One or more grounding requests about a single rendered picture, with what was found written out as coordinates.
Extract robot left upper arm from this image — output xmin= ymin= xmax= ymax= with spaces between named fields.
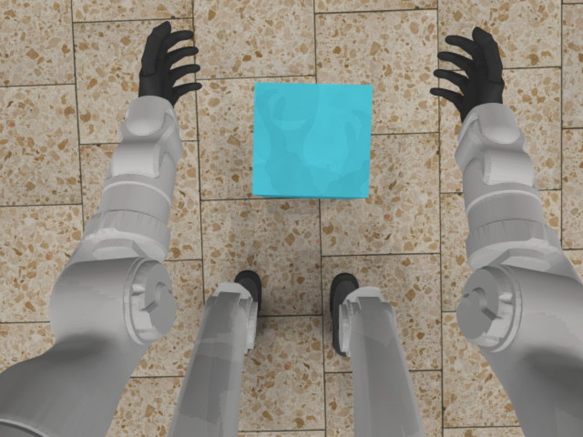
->
xmin=0 ymin=257 xmax=177 ymax=437

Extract robot left hand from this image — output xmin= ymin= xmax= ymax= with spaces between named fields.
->
xmin=138 ymin=21 xmax=202 ymax=108

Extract carton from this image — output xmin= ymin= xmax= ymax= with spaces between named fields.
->
xmin=252 ymin=82 xmax=373 ymax=199

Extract robot right hand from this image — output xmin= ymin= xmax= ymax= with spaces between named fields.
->
xmin=430 ymin=26 xmax=505 ymax=124

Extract robot right forearm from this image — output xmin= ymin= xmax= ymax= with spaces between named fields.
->
xmin=455 ymin=103 xmax=583 ymax=285

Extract robot right upper arm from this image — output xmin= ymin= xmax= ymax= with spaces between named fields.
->
xmin=456 ymin=263 xmax=583 ymax=437

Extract left robot shin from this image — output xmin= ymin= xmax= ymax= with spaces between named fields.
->
xmin=201 ymin=281 xmax=251 ymax=318

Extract robot left foot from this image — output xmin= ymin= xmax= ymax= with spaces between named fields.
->
xmin=234 ymin=270 xmax=261 ymax=351

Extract robot left forearm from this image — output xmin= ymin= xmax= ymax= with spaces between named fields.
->
xmin=49 ymin=96 xmax=183 ymax=335

